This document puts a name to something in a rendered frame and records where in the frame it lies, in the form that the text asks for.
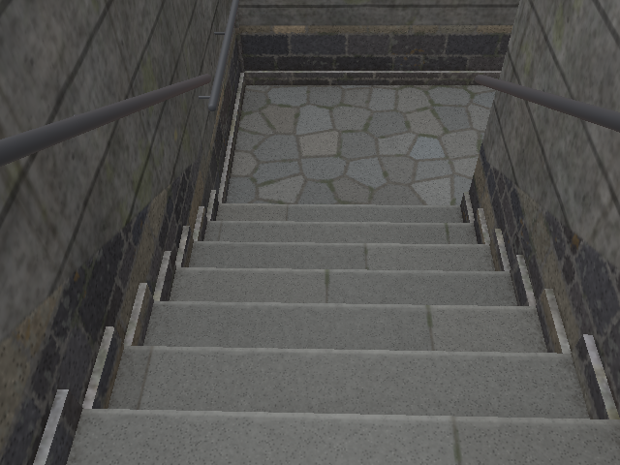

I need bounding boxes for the stairs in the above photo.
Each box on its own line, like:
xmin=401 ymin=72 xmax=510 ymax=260
xmin=66 ymin=203 xmax=620 ymax=465

